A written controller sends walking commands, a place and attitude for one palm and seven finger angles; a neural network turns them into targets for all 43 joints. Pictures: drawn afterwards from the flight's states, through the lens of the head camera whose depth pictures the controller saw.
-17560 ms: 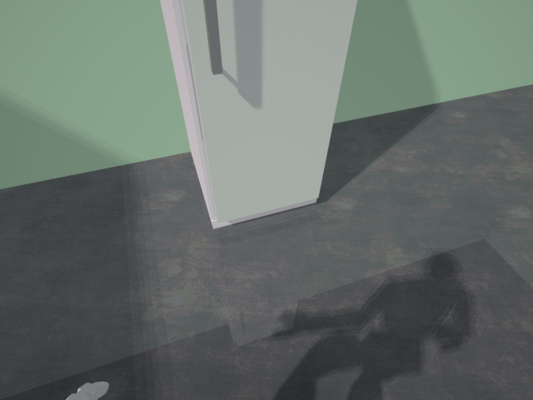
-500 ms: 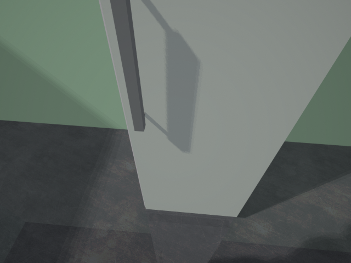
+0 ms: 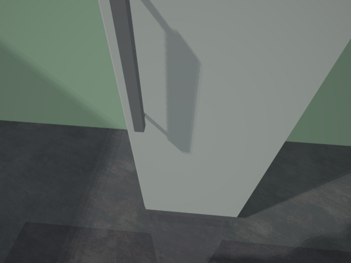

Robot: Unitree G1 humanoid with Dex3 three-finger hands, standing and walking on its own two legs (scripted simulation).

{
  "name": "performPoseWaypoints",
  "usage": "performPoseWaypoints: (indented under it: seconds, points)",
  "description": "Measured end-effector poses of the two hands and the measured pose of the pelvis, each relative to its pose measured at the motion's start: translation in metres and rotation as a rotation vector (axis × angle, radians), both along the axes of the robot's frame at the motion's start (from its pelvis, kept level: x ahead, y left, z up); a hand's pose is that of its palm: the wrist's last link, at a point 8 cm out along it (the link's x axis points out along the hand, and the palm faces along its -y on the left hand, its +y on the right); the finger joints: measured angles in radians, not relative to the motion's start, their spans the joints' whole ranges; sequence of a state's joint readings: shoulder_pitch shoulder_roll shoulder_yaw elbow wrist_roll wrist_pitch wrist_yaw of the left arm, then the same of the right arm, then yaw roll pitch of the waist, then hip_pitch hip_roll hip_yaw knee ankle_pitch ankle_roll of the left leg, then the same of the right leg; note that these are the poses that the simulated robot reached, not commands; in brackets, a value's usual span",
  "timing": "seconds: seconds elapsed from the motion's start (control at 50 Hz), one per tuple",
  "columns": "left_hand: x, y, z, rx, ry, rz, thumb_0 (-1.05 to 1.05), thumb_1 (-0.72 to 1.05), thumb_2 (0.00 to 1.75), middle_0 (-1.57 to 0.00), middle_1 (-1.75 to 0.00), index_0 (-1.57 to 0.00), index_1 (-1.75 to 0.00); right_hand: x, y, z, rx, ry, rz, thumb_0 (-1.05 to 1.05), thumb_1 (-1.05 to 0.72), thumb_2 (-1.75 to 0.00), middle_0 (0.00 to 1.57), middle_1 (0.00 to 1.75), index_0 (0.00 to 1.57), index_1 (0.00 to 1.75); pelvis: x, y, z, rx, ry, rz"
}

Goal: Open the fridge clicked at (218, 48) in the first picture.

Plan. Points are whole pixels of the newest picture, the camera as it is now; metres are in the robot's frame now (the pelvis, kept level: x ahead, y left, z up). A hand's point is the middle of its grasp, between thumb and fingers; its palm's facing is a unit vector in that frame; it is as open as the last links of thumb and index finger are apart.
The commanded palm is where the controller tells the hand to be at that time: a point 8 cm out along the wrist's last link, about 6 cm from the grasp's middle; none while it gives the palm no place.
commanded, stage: look again from close up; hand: left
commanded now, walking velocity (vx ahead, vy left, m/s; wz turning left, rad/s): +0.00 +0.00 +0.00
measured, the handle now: (133, 68) +0.47 +0.13 +0.21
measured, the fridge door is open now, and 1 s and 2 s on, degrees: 0 0 0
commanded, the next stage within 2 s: raise the hand to about handle height in 0.32 s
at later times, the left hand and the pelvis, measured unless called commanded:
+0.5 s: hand out of the picture +0.12 +0.24 -0.12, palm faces +0.18 -0.94 -0.28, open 7.4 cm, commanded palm +0.10 +0.28 -0.06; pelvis +0.00 +0.00 +0.00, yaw +0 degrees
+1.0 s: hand (58, 245) +0.15 +0.24 +0.02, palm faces +0.07 -1.00 -0.06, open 9.6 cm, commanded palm +0.13 +0.29 +0.03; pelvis -0.04 -0.02 -0.06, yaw +4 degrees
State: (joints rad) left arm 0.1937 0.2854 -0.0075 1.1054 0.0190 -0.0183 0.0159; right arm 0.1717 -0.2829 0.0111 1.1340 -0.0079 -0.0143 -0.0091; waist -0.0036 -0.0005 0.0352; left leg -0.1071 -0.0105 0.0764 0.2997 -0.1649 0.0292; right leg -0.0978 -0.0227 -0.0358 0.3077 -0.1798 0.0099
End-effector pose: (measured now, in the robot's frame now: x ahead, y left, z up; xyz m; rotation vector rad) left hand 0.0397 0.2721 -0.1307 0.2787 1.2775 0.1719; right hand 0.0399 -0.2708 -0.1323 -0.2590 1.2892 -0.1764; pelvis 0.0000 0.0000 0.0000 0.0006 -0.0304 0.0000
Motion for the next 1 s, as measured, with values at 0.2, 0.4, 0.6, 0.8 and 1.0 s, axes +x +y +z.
performPoseWaypoints:
  seconds: [0.2,0.4,0.6,0.8,1.0]
  points:
    - [0.006,0.003,0.002,0.01,-0.007,-0.005,0.01,0.9,0.9,-0.2,-0.3,-0.2,-0.3,0.007,-0.006,0.002,-0.008,-0.007,0.007,0.01,-0.9,-0.9,0.2,0.3,0.2,0.3,0.002,-0.002,0.0,0.0,0.003,0.001]
    - [0.014,0.004,0.004,0.017,-0.02,-0.009,0.01,0.9,0.9,-0.2,-0.3,-0.2,-0.3,0.016,-0.012,0.005,-0.02,-0.021,0.015,0.01,-0.9,-0.9,0.2,0.3,0.2,0.3,0.005,-0.004,0.001,0.0,0.004,0.001]
    - [0.12,0.011,0.137,-0.011,-1.008,0.038,0.02,0.85,0.87,-0.21,-0.33,-0.2,-0.34,0.068,0.01,0.021,0.02,-0.436,0.102,0.01,-0.91,-0.9,0.2,0.3,0.2,0.3,-0.008,-0.01,-0.012,0.001,0.017,0.036]
    - [0.087,0.007,0.111,-0.248,-1.186,-0.237,0.01,0.65,0.79,-0.22,-0.46,-0.22,-0.46,0.117,0.013,0.029,0.041,-0.751,0.217,0.01,-0.9,-0.9,0.21,0.3,0.2,0.3,-0.037,-0.024,-0.059,-0.002,0.152,0.014]
    - [0.087,0.02,0.156,-0.181,-1.365,-0.169,0.02,0.42,0.7,-0.23,-0.6,-0.23,-0.61,0.115,0.026,0.026,0.013,-0.746,0.274,0.01,-0.9,-0.9,0.2,0.3,0.2,0.3,-0.039,-0.022,-0.059,-0.051,0.081,0.066]
